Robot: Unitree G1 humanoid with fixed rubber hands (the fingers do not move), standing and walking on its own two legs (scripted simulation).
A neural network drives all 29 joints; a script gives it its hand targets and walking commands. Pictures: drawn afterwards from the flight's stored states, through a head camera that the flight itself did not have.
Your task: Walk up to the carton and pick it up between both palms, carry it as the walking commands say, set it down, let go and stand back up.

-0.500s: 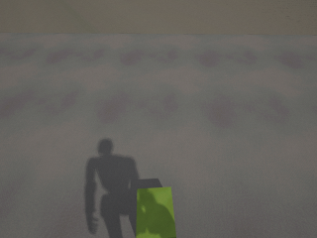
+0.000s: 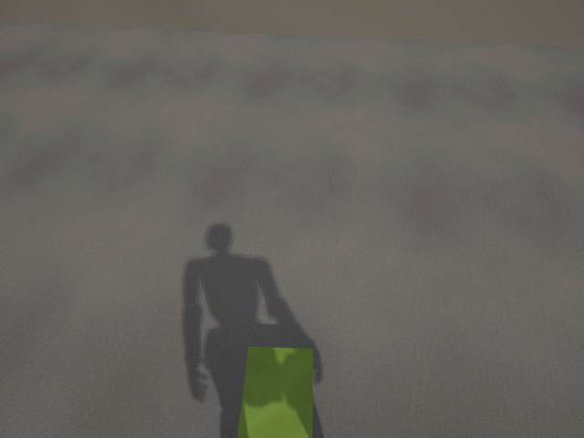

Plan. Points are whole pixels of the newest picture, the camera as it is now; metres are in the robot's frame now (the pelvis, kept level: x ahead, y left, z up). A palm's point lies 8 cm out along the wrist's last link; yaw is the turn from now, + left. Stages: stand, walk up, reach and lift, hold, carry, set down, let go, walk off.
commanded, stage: walk up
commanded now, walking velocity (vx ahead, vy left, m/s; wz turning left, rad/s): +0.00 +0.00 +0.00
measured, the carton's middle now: (279, 403) +0.35 +0.09 -0.67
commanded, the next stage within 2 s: stand in 0.54 s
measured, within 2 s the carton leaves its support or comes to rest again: neither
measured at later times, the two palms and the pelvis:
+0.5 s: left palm out of the picture -0.02 +0.18 -0.15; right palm out of the picture -0.04 -0.21 -0.15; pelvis +0.02 -0.02 +0.00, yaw -1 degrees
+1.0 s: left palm out of the picture +0.11 +0.24 -0.15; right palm out of the picture +0.08 -0.25 -0.16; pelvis -0.01 -0.01 -0.02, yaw +2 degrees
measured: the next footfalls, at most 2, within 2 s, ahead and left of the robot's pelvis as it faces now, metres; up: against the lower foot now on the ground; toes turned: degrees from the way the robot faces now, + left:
none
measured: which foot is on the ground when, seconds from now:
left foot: down 0.00-1.00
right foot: down 0.00-1.00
